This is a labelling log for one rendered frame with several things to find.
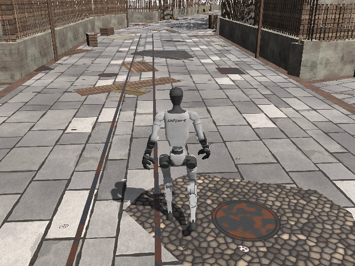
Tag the robot right hand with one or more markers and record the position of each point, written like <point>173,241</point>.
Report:
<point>207,153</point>

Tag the robot left upper arm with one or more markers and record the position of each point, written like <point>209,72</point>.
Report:
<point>156,126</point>

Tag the robot right upper arm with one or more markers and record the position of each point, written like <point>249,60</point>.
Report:
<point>197,125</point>

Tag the left robot forearm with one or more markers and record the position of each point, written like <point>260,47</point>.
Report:
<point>149,148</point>

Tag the right robot forearm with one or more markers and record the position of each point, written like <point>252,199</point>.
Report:
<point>204,144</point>

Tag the humanoid robot torso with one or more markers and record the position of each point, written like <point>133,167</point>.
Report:
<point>177,134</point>

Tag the robot right foot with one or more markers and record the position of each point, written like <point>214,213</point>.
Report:
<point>193,225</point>

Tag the robot left hand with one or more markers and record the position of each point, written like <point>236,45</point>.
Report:
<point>145,162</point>

